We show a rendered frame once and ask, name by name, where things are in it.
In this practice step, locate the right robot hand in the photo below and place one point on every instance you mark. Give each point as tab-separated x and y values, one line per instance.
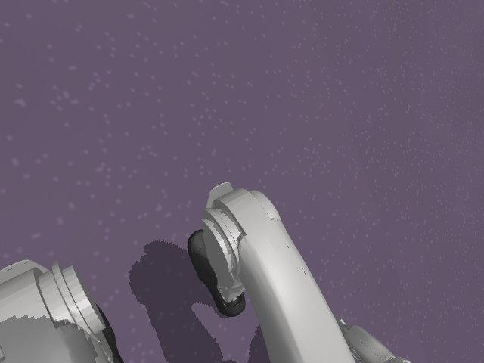
364	346

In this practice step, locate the left robot foot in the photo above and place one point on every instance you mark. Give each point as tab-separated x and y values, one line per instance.
110	337

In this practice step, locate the right robot foot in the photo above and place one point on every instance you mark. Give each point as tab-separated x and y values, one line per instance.
198	256

